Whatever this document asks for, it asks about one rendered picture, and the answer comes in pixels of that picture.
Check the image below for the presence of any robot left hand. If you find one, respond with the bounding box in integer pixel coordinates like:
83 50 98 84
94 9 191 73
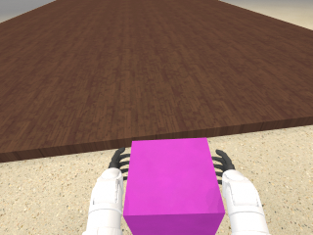
108 147 131 181

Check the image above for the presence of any robot right hand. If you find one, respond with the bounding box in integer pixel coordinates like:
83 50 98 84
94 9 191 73
211 149 235 185

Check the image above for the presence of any left robot forearm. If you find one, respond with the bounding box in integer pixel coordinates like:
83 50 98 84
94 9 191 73
82 167 124 235

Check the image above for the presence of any right robot forearm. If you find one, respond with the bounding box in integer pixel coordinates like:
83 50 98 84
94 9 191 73
222 169 272 235

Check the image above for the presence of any carton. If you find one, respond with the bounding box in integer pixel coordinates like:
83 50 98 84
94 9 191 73
122 137 226 235

